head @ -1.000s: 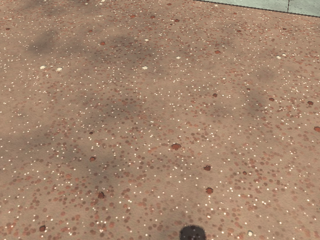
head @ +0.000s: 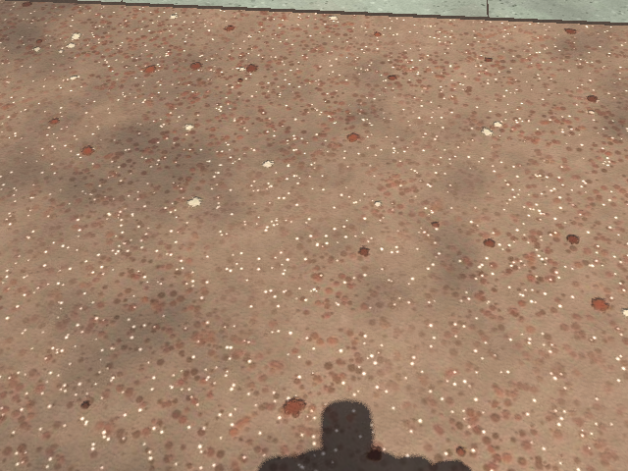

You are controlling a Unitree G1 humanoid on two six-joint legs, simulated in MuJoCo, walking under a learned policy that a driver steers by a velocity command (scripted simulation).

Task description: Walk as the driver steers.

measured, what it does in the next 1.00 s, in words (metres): walks ahead: left foot, then right foot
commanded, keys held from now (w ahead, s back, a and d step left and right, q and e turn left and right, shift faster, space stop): w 0.08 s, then no key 0.92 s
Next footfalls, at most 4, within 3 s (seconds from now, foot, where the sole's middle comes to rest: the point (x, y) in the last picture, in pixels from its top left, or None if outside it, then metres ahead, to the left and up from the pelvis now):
0.22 left None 0.32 0.11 -0.78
0.62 right None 0.27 -0.09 -0.78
2.26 right None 0.38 -0.10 -0.78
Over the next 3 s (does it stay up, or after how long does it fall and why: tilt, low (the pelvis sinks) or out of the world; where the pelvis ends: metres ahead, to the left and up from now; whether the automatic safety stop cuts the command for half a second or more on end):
stays up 0.40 0.00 -0.01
